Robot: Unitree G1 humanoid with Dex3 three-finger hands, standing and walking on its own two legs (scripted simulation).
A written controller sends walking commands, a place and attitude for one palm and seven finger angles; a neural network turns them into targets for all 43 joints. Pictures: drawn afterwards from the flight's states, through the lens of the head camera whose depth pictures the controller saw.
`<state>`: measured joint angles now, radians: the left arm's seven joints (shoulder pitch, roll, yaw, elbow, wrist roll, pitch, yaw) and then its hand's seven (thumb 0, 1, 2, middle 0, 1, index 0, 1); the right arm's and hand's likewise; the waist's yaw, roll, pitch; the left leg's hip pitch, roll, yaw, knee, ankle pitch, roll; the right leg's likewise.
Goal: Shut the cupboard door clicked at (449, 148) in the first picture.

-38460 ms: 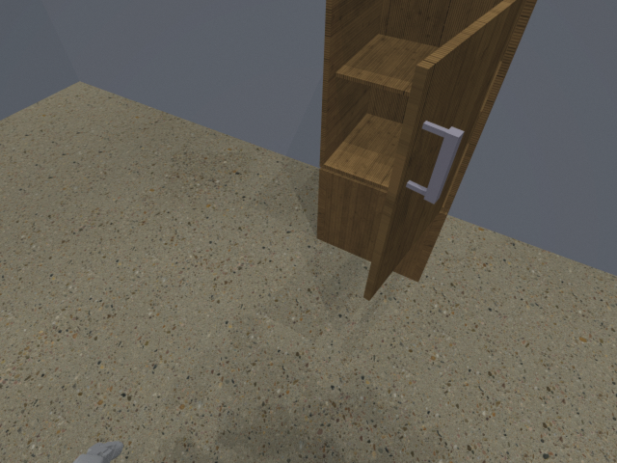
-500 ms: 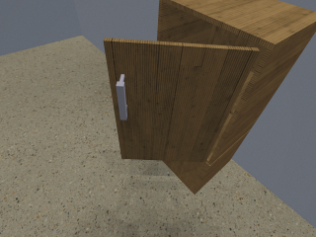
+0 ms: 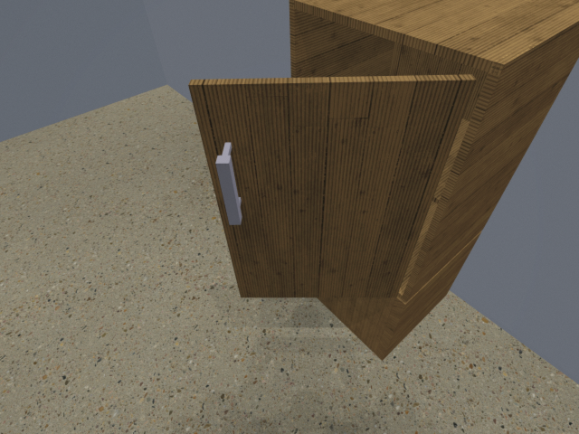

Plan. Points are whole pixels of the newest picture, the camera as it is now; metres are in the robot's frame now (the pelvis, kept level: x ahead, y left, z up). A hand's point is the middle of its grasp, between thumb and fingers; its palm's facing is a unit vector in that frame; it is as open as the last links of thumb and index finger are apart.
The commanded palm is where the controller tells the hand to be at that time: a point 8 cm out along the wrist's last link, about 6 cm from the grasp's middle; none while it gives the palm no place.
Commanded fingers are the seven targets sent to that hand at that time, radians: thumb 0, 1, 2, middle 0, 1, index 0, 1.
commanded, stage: look again from close up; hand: left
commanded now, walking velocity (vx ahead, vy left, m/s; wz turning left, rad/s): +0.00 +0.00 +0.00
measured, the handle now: (231, 184) +0.49 +0.14 +0.08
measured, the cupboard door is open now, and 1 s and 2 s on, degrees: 49 49 49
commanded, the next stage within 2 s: raise the hand and make a fist in 0.28 s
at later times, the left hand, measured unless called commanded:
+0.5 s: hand out of the picture +0.15 +0.16 -0.08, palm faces +0.23 -0.95 -0.19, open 7.3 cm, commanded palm +0.11 +0.20 -0.06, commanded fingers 0.00 0.90 0.90 -0.31 -0.42 -0.31 -0.42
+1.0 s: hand (176, 421) +0.15 +0.16 -0.01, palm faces +0.04 -1.00 -0.04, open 5.2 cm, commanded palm +0.12 +0.21 -0.01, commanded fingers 0.00 0.90 0.90 -0.77 -0.92 -0.77 -0.92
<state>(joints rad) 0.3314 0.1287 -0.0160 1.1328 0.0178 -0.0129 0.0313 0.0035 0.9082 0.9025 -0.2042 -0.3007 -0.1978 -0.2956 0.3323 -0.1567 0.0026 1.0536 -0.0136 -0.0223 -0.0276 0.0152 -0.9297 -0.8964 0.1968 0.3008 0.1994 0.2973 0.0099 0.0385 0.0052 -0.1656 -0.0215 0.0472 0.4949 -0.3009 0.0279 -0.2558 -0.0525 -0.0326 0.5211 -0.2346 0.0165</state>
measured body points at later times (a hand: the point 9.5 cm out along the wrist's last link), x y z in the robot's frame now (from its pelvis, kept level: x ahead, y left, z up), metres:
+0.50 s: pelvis +0.00 -0.03 -0.01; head +0.01 -0.05 +0.44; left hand +0.13 +0.21 -0.07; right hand +0.06 -0.27 -0.15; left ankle -0.02 +0.10 -0.74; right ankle +0.03 -0.13 -0.74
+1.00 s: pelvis -0.04 -0.03 -0.09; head +0.00 -0.02 +0.36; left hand +0.14 +0.21 -0.01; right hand +0.19 -0.22 -0.14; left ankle -0.02 +0.10 -0.74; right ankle +0.03 -0.13 -0.74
